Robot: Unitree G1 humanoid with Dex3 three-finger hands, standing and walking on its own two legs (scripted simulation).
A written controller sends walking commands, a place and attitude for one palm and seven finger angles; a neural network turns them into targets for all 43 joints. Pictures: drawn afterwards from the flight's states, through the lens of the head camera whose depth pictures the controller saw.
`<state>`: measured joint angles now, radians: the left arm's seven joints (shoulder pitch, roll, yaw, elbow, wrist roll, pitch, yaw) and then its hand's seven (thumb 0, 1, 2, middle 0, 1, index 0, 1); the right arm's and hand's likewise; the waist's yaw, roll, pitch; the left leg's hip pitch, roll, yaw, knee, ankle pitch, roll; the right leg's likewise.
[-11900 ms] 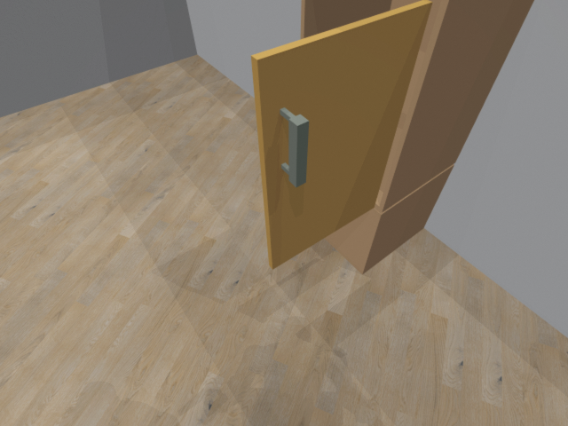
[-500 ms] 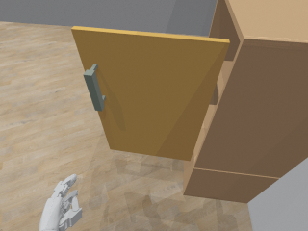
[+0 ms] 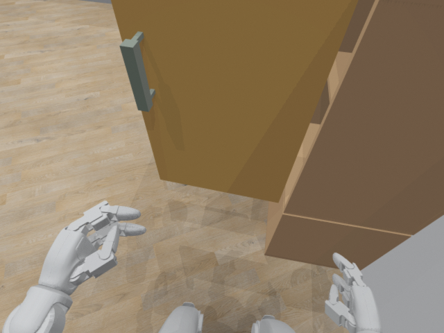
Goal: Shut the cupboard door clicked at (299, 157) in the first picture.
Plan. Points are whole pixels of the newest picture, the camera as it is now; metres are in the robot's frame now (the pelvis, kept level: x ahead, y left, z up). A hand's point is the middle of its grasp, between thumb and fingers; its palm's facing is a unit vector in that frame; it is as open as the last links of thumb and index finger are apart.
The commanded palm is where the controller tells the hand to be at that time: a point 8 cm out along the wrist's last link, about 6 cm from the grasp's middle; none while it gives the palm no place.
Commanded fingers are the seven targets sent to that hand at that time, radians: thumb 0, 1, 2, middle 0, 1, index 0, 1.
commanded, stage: raise the hand and make a fist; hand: left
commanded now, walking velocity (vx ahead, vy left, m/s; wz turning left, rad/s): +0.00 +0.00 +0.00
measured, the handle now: (142, 72) +0.55 +0.21 +0.15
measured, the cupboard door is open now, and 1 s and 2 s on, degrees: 88 88 88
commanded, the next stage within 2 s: bring the fist close to the handle in 1.26 s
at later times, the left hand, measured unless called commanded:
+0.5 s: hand (90, 226) +0.24 +0.21 +0.12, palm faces -0.10 -0.99 -0.06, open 3.2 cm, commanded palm +0.21 +0.27 +0.12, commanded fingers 0.00 0.90 0.90 -1.26 -1.46 -1.26 -1.46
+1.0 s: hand (89, 196) +0.26 +0.21 +0.16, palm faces -0.09 -0.99 -0.07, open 3.1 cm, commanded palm +0.23 +0.26 +0.16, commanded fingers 0.00 0.90 0.90 -1.30 -1.50 -1.30 -1.50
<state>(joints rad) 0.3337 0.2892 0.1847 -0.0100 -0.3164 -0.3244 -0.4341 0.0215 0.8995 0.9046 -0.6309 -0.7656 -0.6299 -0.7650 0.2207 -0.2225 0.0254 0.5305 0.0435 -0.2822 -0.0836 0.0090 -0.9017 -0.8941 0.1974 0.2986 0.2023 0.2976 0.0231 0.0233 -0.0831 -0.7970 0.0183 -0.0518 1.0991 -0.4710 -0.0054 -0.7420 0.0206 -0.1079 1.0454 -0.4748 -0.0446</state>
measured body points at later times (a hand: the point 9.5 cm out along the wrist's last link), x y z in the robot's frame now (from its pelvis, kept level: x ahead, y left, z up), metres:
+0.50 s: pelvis +0.03 +0.03 +0.03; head +0.05 +0.03 +0.48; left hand +0.24 +0.27 +0.12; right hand +0.22 -0.21 -0.02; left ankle +0.04 +0.12 -0.66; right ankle +0.03 -0.10 -0.66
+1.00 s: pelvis +0.03 +0.02 +0.05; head +0.03 +0.00 +0.50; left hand +0.26 +0.26 +0.17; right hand +0.21 -0.22 -0.01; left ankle +0.04 +0.12 -0.66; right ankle +0.03 -0.10 -0.66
